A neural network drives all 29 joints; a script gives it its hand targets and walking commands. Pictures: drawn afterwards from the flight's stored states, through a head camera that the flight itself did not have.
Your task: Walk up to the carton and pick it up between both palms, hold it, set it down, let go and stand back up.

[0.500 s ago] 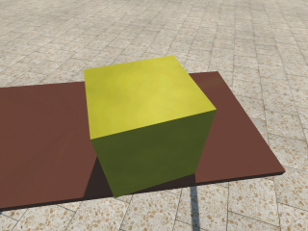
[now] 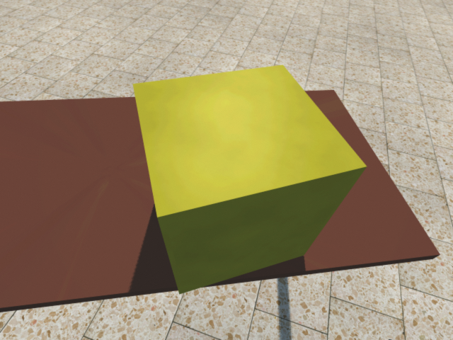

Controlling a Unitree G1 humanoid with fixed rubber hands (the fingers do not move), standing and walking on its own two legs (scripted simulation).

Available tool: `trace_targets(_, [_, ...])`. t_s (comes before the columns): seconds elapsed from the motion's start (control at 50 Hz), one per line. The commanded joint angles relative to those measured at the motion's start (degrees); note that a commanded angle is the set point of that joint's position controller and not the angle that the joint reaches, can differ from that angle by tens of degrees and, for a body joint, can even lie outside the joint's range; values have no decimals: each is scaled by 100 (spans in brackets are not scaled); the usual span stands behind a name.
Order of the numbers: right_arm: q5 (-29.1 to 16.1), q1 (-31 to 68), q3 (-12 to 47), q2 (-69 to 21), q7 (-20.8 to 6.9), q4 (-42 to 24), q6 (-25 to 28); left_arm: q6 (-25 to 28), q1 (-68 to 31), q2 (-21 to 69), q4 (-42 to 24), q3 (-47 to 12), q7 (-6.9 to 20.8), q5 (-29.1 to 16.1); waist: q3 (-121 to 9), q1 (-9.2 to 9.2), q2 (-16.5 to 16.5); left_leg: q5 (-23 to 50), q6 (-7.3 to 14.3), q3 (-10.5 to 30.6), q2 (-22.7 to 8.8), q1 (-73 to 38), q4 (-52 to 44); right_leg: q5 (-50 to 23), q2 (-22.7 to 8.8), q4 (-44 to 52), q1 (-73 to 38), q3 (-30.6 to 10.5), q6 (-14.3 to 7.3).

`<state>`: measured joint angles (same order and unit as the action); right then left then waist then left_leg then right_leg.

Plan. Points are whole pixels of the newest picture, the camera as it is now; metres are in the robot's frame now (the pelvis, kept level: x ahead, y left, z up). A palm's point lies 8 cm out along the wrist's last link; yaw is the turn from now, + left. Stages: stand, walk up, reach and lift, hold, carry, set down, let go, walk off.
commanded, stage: walk up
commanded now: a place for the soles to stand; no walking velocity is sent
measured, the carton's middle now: (230, 181) +0.37 +0.01 +0.09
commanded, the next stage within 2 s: none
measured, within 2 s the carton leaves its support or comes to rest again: neither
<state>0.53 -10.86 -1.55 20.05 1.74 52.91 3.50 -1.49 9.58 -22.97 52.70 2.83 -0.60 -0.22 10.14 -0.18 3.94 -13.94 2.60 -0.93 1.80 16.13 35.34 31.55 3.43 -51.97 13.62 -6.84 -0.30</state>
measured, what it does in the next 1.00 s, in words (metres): steps on the spot: right foot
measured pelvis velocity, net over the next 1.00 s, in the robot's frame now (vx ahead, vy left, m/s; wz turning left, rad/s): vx -0.03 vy -0.05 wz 0.04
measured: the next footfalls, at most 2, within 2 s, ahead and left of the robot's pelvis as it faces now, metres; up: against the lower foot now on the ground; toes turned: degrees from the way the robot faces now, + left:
right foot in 0.28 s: +0.03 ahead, -0.16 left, +0.00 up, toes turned +2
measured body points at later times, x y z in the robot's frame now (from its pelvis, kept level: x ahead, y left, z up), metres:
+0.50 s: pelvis -0.04 -0.02 +0.00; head -0.03 -0.02 +0.45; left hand +0.06 +0.29 -0.12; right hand +0.05 -0.33 -0.12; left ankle +0.04 +0.09 -0.72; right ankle -0.01 -0.16 -0.72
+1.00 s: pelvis -0.03 -0.05 +0.01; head -0.02 -0.04 +0.46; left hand +0.04 +0.27 -0.12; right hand +0.06 -0.37 -0.11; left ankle +0.04 +0.09 -0.72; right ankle -0.01 -0.16 -0.72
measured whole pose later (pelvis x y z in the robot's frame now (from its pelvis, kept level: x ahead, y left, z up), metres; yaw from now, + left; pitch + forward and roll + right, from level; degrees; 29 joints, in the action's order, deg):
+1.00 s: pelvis -0.03 -0.05 +0.01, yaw +2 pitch -3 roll -1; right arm 0.2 -9.3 -0.8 23.0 0.1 59.1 1.8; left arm -0.5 7.9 -21.2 59.5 2.4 1.8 1.2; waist 4.0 -0.3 -0.2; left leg -8.3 -1.7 5.4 -0.4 17.6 29.1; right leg 14.9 1.4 -30.1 12.1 1.0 -1.0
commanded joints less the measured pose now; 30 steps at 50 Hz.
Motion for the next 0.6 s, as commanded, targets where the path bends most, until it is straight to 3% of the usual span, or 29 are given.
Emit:
trace_targets(0.0, [-41,-50,-440,1593,97,-426,37,-63,635,-1085,-143,358,26,50,-600,111,-943,1620,962,1760,-1744,-22,-1541,-224,-97,-885,480,-457,-135])
trace_targets(0.02, [-76,-176,-453,1666,90,-399,-1,-119,562,-1154,-104,379,17,101,-757,24,-933,1483,866,1849,-1708,-246,-1523,-376,-140,-957,565,-351,-104])
trace_targets(0.04, [-18,-201,-424,1672,73,-434,13,-110,383,-964,-169,359,34,95,-698,-45,-1120,1513,897,1615,-1630,127,-1641,-541,-200,-861,448,-299,-68])
trace_targets(0.06, [28,-6,-373,1515,66,-466,-32,-137,253,-904,-281,357,28,54,-542,38,-1095,1224,886,1351,-1517,159,-1635,-450,-140,-603,444,-190,-45])
trace_targets(0.08, [39,57,-428,1529,64,-533,-47,-122,394,-831,-211,297,26,70,-713,-12,-1272,1208,984,1379,-1668,190,-1559,-378,-232,-487,476,-3,-53])
trace_targets(0.1, [55,-16,-417,1587,46,-547,-60,-144,395,-833,-217,291,23,82,-871,-20,-1025,717,1034,1411,-1689,-212,-1583,-348,-210,-282,590,-43,-61])
trace_targets(0.12, [49,18,-395,1442,42,-568,-83,-82,238,-786,-281,282,32,13,-1094,-71,-1454,961,1042,1372,-1669,-428,-1355,-73,-368,283,507,74,-11])
trace_targets(0.16, [154,207,-384,1473,-13,-606,-145,38,360,-749,-257,288,36,83,-1019,38,-1702,1184,986,1285,-1478,-213,-951,-101,-336,1366,221,549,-98])
trace_targets(0.18, [103,126,-426,1543,-41,-640,-200,67,267,-927,-144,319,38,117,-1075,-70,-1324,1243,850,1331,-1423,-207,-931,-375,-321,1771,-100,644,-76])
trace_targets(0.2, [78,98,-389,1567,-53,-557,-221,48,521,-824,-124,373,22,138,-1245,84,-1422,1344,730,1178,-1368,-406,-625,-873,-161,2388,-341,795,-110])
trace_targets(0.22, [33,214,-384,1461,-47,-585,-236,105,546,-848,-32,340,-13,198,-1432,182,-1083,1434,609,1114,-1286,-157,-340,-1501,-217,2712,-754,669,-161])
trace_targets(0.24, [-47,116,-301,1332,-36,-603,-252,133,334,-911,-80,363,-19,284,-1480,90,-839,1689,389,1025,-1069,-36,-1,-2017,-392,2710,-894,271,-283])
trace_targets(0.26, [-88,105,-240,1213,-47,-625,-258,178,349,-1175,-119,395,-35,325,-1590,64,-201,1335,199,889,-740,359,494,-2407,-1041,2892,-1069,-733,-444])
trace_targets(0.28, [-185,378,-258,1098,-48,-574,-302,155,-130,-1445,-220,388,-34,203,-1072,-16,391,-808,-111,418,9,268,618,-1721,-1853,3382,261,-1638,-966])
trace_targets(0.3, [-129,22,-406,1311,-26,-286,-328,177,-722,-1520,-376,356,14,214,-845,-224,599,-1501,-115,331,-173,-678,1173,-889,-2121,3360,1231,-1716,-1335])
trace_targets(0.32, [-115,-174,-438,1392,-68,-206,-313,184,-894,-1298,-517,315,34,190,-714,-273,700,-1448,-75,343,-300,-821,982,-621,-1994,3278,1339,-1373,-1260])
trace_targets(0.34, [-88,-277,-386,1342,-107,-139,-282,188,-927,-1161,-443,271,50,176,-677,-375,312,-1250,-25,322,-195,-872,535,-824,-1706,3168,1390,-872,-1061])
trace_targets(0.36, [-67,-345,-357,1332,-130,-65,-280,182,-1003,-1060,-442,207,68,186,-560,-333,628,-715,47,354,-213,-660,89,-787,-1414,3083,1161,-416,-812])
trace_targets(0.38, [-3,-164,-407,1338,-148,-60,-261,187,-796,-918,-389,194,41,155,-536,-235,120,-357,124,755,-433,-420,-461,-777,-1135,2882,1011,-397,-583])
trace_targets(0.4, [30,106,-418,1505,-145,-114,-211,198,-570,-887,-273,204,64,153,-586,-135,16,-91,187,964,-596,-427,-624,-986,-867,2599,933,-301,-449])
trace_targets(0.42, [17,201,-406,1531,-139,-70,-180,192,-513,-904,-233,177,75,166,-724,-103,128,-604,356,1441,-821,-259,-954,-663,-733,2493,638,-224,-383])
trace_targets(0.44, [26,382,-402,1589,-127,-30,-166,129,-373,-975,-143,205,101,128,-601,46,-34,-1049,368,1696,-911,62,-1162,-430,-634,2513,547,-294,-346])
trace_targets(0.46, [-14,328,-386,1627,-120,-21,-133,116,-314,-1065,-57,235,112,110,-643,63,123,-1430,429,1974,-1044,282,-1285,-264,-606,2359,273,-212,-328])
trace_targets(0.48, [-23,355,-384,1671,-125,-28,-151,86,-320,-1043,-7,292,132,115,-528,93,-146,-2329,465,2080,-1060,923,-1614,409,-488,2235,42,-129,-362])
trace_targets(0.5, [60,356,-327,1581,-130,-34,-145,112,-457,-1013,-77,275,141,149,-84,141,-185,-2759,407,2102,-950,1322,-1830,606,-531,2372,155,-204,-364])
trace_targets(0.52, [93,461,-341,1662,-112,24,-159,96,-390,-927,-23,253,191,157,108,173,-476,-2993,320,2029,-937,1490,-1969,674,-606,2620,237,-216,-371])
trace_targets(0.54, [73,490,-347,1659,-130,-24,-141,105,-310,-926,7,205,196,143,-4,160,-639,-2588,183,1864,-883,1095,-1856,734,-622,2730,458,-249,-391])
trace_targets(0.56, [85,428,-355,1646,-150,-26,-121,144,-404,-1002,10,250,194,197,-109,111,-531,-2256,139,1709,-817,1077,-1769,575,-691,2815,418,-302,-454])
trace_targets(0.58, [38,319,-311,1597,-155,155,-91,140,-418,-941,69,236,195,153,-273,34,-645,-2067,144,1842,-882,814,-1864,51,-664,2693,299,-186,-446])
